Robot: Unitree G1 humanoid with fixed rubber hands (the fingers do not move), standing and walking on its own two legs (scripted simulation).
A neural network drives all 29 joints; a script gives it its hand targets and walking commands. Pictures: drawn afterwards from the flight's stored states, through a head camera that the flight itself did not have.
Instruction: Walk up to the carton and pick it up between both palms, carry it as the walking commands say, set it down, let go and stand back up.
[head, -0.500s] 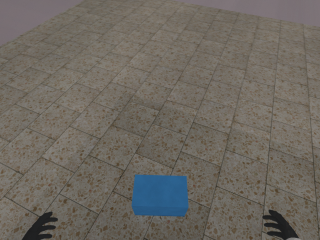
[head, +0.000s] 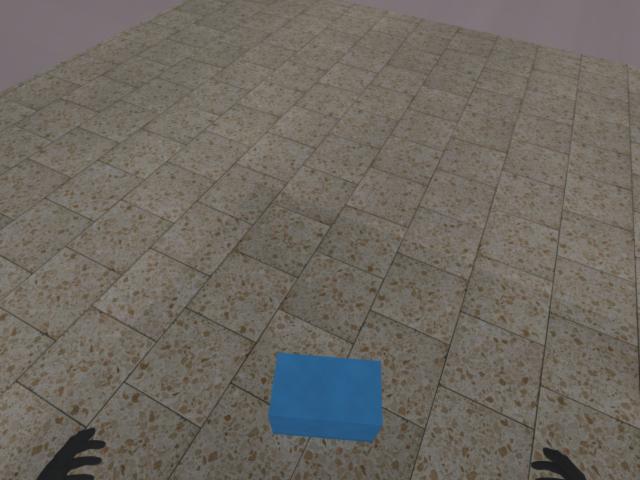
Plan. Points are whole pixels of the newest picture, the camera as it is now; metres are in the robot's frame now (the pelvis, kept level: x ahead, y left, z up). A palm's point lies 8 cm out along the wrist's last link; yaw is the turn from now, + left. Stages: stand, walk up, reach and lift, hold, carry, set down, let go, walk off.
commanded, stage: walk up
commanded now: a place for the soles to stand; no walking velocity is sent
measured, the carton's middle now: (325, 398) +0.41 -0.02 -0.67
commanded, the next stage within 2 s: reach and lift in 1.86 s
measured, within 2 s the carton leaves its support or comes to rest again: neither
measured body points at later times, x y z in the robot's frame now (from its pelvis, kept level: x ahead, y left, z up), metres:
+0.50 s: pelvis +0.01 +0.00 -0.01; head +0.04 +0.01 +0.44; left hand +0.11 +0.36 -0.11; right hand +0.16 -0.32 -0.10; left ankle +0.03 +0.11 -0.74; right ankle -0.01 -0.12 -0.74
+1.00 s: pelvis +0.02 +0.00 +0.01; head +0.03 +0.00 +0.46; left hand +0.11 +0.33 -0.10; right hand +0.18 -0.30 -0.10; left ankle +0.03 +0.11 -0.74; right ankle +0.02 -0.13 -0.74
